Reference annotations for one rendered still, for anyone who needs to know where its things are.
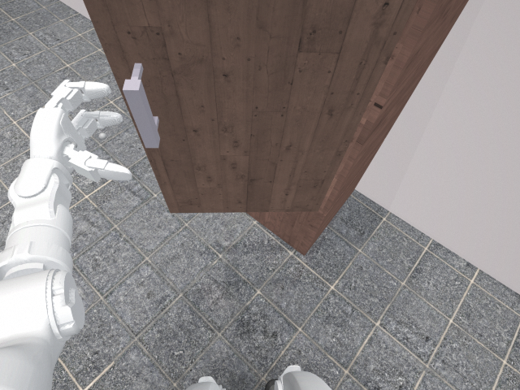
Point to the cupboard door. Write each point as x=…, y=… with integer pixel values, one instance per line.
x=257, y=100

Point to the robot right thigh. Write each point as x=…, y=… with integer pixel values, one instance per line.
x=300, y=380

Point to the handle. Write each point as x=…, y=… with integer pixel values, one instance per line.
x=147, y=124

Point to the left robot shin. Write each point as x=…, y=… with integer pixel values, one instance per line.
x=206, y=379

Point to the robot left hand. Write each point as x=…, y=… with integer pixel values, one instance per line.
x=53, y=132

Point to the robot left upper arm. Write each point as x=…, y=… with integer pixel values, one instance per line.
x=39, y=312

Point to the robot left forearm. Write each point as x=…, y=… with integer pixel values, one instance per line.
x=40, y=235

